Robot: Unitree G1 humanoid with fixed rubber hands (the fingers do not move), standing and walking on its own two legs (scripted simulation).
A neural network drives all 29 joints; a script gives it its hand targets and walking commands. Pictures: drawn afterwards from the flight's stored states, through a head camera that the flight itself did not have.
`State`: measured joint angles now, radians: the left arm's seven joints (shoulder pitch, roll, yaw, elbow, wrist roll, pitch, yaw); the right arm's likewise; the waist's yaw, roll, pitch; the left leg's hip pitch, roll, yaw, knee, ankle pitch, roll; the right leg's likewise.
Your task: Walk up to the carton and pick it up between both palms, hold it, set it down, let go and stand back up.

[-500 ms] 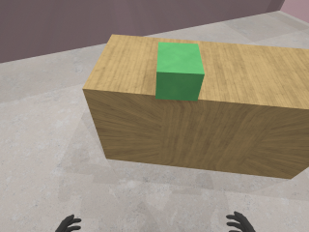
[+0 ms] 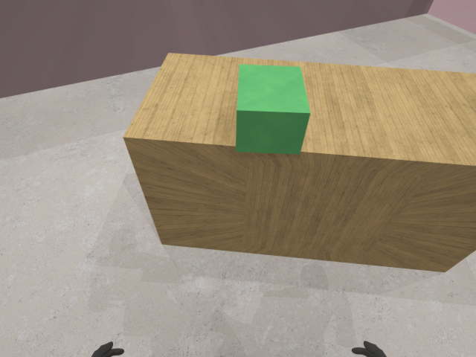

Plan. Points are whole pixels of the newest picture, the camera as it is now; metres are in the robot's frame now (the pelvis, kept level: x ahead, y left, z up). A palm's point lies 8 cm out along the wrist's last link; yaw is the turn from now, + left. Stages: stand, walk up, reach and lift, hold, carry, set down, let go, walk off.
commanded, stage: stand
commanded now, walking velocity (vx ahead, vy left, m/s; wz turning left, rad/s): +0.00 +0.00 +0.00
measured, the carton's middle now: (268, 108) +0.77 -0.09 -0.03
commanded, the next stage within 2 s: walk up in 1.36 s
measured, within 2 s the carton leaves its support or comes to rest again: neither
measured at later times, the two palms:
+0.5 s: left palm out of the picture +0.10 +0.25 -0.10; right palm out of the picture +0.09 -0.25 -0.10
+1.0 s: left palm out of the picture +0.08 +0.25 -0.10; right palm out of the picture +0.08 -0.25 -0.10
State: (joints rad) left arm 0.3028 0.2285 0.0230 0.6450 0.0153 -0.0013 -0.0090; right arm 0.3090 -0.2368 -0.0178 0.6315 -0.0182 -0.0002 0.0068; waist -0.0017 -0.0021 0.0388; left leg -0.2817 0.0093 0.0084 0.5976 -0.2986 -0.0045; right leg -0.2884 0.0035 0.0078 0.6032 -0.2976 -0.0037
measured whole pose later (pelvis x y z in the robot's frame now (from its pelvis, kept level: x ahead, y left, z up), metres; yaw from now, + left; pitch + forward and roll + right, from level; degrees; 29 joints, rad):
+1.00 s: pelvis +0.00 +0.00 +0.00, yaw -1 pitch -1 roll +0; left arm 0.32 0.24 0.01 0.70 0.01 0.00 0.00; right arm 0.33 -0.25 0.00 0.69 -0.01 0.00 0.00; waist 0.00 0.00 0.03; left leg -0.25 0.01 0.02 0.55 -0.28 0.00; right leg -0.26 0.01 0.02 0.56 -0.27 0.00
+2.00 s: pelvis +0.09 -0.12 -0.02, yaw -5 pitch -3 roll +1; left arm 0.41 0.26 0.06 0.68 0.05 -0.03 -0.03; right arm 0.49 -0.32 -0.06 0.80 -0.05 0.01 0.00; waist -0.01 0.03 0.06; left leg -0.25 0.11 -0.04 0.97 -0.58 0.05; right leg -0.40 -0.06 -0.04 0.78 -0.33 0.01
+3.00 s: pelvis +0.23 -0.12 +0.00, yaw -5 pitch -1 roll +2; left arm 0.28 0.26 0.03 0.63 0.03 0.02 0.03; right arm 0.27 -0.32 -0.06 0.70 -0.01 0.08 0.00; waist 0.01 0.03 0.09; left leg -0.45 -0.06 -0.09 1.08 -0.47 -0.03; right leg -0.32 -0.04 0.00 0.60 -0.25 -0.02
